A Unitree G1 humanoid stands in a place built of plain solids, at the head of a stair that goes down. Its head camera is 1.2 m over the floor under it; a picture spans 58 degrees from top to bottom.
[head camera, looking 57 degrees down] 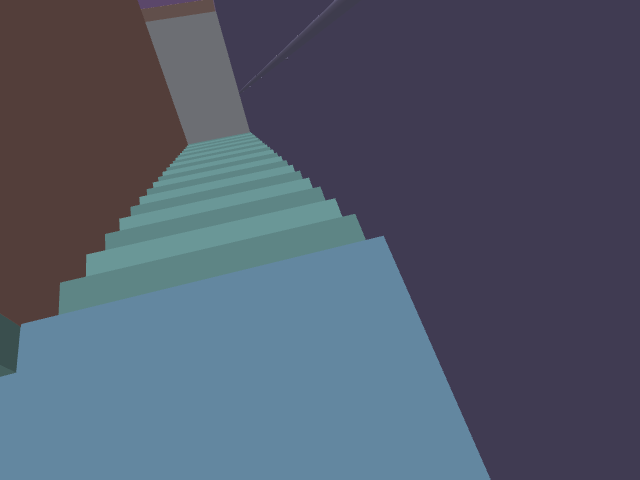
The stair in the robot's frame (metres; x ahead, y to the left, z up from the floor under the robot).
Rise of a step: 0.21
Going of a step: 0.25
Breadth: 1.13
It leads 16 degrees to the left of straight ahead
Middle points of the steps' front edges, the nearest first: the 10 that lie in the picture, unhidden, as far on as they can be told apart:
0.64 0.33 0.00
0.89 0.40 -0.20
1.13 0.47 -0.41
1.37 0.54 -0.62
1.62 0.61 -0.82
1.86 0.68 -1.03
2.11 0.75 -1.23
2.35 0.82 -1.44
2.60 0.89 -1.65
2.84 0.96 -1.85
